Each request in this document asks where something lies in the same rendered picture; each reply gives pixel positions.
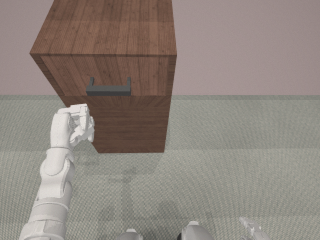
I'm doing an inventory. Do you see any left robot hand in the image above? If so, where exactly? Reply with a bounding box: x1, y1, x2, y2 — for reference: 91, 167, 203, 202
50, 103, 95, 152

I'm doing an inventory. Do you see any handle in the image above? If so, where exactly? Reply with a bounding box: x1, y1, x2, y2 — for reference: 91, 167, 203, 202
86, 77, 131, 96

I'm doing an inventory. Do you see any right robot hand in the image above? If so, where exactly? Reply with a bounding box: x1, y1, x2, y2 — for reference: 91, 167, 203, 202
239, 216, 271, 240

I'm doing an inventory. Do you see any robot left shin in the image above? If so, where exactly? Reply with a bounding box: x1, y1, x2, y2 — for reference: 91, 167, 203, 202
126, 228, 136, 232

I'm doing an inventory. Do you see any cabinet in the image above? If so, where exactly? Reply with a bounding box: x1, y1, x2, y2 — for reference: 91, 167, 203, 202
29, 0, 177, 154

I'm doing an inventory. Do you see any robot left forearm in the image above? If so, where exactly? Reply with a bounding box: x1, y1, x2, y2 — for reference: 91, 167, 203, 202
18, 147, 75, 240

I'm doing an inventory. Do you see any drawer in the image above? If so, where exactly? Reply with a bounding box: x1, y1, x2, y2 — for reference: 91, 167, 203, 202
41, 56, 168, 95

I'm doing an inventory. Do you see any robot right thigh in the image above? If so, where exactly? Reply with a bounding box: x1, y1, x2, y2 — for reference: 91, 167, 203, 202
181, 225, 215, 240

